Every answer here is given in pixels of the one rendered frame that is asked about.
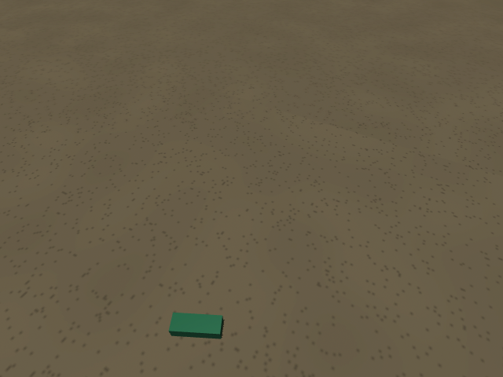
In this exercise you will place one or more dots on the carton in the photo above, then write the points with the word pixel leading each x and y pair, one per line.
pixel 196 325

